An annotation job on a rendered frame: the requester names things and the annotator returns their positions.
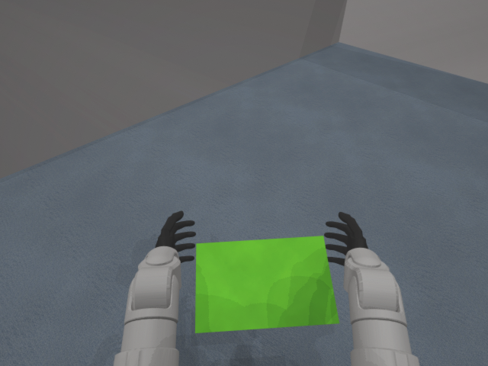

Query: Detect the carton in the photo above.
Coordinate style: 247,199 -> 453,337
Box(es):
195,236 -> 339,333

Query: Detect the right robot hand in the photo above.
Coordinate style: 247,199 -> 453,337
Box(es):
324,212 -> 368,266

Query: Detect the robot right forearm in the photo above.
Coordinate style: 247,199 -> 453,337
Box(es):
343,248 -> 420,366

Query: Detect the robot left forearm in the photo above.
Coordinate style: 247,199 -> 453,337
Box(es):
114,246 -> 181,366

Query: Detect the left robot hand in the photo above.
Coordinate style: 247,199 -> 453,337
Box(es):
155,211 -> 196,263

